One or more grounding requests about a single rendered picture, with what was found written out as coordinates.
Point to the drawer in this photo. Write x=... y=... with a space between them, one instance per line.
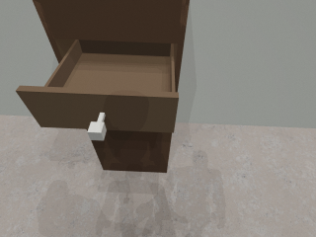
x=132 y=82

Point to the cabinet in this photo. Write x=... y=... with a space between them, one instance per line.
x=155 y=21

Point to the handle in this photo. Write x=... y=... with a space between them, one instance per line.
x=97 y=129

